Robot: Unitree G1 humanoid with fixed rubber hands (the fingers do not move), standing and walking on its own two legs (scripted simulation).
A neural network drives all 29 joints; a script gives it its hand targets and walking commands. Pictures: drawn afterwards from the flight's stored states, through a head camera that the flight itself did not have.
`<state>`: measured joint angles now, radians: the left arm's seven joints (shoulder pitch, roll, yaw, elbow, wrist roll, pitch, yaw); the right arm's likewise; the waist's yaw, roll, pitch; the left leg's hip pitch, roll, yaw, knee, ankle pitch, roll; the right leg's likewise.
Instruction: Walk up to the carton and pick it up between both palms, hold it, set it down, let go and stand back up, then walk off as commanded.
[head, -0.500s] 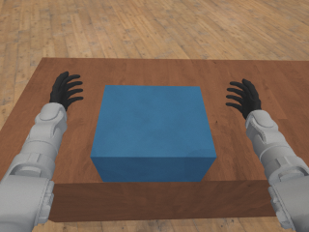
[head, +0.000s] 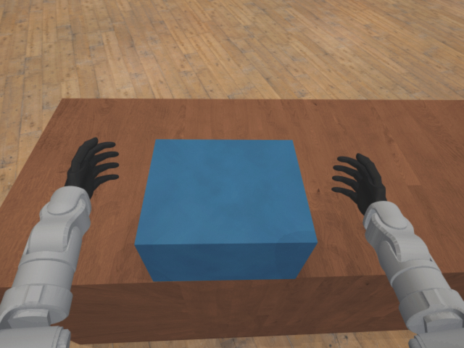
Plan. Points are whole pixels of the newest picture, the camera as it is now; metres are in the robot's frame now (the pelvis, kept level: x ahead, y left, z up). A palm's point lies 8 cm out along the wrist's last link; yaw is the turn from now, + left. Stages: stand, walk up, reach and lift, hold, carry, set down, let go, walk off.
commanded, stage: set down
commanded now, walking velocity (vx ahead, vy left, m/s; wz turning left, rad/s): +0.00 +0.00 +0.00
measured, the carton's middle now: (225, 208) +0.40 +0.04 -0.04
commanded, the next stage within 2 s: none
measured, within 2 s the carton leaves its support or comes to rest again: neither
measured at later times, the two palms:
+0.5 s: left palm (75, 248) +0.26 +0.27 +0.05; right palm (383, 255) +0.28 -0.22 +0.04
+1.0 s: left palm (73, 302) +0.19 +0.27 -0.01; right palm (372, 318) +0.20 -0.21 -0.02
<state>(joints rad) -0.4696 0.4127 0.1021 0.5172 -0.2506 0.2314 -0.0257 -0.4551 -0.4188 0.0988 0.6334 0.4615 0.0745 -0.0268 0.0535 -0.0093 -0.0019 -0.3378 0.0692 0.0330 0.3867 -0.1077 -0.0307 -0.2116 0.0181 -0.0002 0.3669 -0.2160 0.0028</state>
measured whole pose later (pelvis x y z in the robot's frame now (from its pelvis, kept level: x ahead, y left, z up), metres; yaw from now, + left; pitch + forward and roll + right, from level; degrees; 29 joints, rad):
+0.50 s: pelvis +0.02 -0.01 +0.00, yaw -2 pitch -3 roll +0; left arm 0.08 0.33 0.16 0.19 -0.19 0.09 -0.04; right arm 0.07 -0.31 0.05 0.23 0.37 -0.02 -0.04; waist 0.06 -0.02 0.02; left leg -0.14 0.07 0.07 0.33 -0.14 -0.04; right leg -0.04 0.01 0.03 0.34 -0.25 -0.01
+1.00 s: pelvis +0.02 +0.00 +0.00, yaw -1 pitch -3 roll +1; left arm 0.29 0.32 0.05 0.33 -0.24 -0.24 -0.05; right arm 0.33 -0.21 0.06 0.30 0.26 -0.27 -0.03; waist 0.06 -0.01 0.04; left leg -0.18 0.05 0.07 0.40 -0.17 -0.03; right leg -0.09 -0.01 0.04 0.42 -0.29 0.01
